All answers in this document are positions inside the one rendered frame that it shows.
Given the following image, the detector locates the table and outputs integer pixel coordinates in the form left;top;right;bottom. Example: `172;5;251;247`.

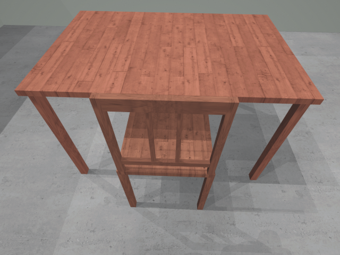
14;11;324;180

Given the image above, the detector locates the chair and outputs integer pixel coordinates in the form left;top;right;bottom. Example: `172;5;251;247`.
89;93;239;210

